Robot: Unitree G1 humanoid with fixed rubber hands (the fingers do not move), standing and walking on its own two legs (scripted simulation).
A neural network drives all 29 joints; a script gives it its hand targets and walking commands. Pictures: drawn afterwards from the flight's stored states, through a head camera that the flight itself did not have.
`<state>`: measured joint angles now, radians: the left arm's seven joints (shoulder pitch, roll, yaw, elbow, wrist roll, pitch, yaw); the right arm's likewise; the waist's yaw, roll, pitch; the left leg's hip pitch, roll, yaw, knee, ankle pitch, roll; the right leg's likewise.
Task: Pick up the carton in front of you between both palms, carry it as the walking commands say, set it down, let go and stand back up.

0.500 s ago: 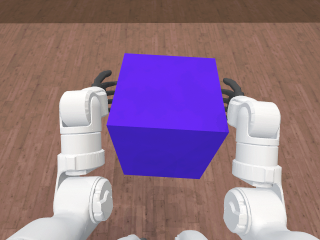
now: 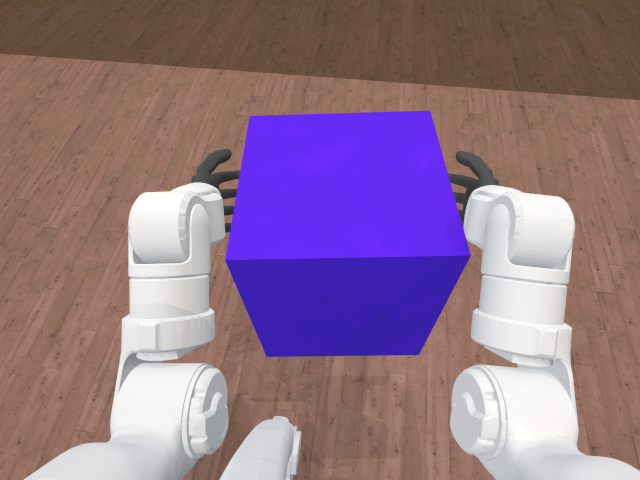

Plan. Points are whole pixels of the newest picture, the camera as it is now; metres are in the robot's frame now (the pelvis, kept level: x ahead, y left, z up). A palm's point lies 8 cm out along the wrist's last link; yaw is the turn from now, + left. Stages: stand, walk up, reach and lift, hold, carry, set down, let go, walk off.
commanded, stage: carry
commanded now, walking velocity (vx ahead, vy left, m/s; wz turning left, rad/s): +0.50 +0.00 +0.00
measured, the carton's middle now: (340, 245) +0.38 +0.03 +0.06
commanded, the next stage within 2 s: none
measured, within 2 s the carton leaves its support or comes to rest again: neither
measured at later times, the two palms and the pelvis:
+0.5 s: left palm (287, 24) +0.68 +0.15 +0.18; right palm (494, 47) +0.65 -0.15 +0.19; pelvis +0.29 +0.03 +0.03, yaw -1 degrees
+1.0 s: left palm out of the picture +0.96 +0.18 +0.21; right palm out of the picture +0.97 -0.12 +0.21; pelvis +0.59 +0.01 +0.04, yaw +0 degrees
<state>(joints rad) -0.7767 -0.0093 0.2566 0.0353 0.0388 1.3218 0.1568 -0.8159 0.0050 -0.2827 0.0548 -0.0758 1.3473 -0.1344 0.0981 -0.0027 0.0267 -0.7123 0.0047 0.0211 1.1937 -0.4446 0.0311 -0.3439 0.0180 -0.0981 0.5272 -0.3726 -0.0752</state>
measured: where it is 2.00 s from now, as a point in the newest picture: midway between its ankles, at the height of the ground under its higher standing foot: (361, 189)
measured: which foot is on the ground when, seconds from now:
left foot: up 0.00-0.16, down 0.18-0.62, up 0.64-1.00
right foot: down 0.00-0.20, up 0.22-0.58, down 0.60-1.00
